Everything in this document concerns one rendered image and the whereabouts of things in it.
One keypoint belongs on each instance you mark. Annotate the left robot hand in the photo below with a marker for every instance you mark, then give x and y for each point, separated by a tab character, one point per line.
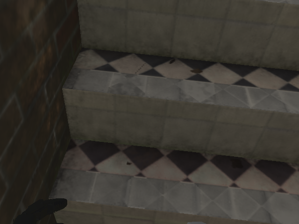
36	211

